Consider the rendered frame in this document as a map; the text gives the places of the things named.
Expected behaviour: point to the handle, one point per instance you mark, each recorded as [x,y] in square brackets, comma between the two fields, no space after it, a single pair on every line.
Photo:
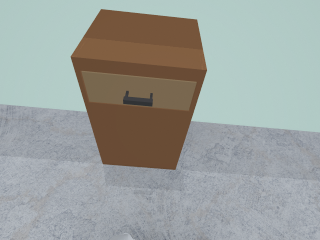
[137,100]

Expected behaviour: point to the cabinet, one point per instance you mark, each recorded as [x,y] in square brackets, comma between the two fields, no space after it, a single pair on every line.
[144,45]

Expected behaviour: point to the drawer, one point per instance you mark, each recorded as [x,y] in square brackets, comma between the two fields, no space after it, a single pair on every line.
[111,88]

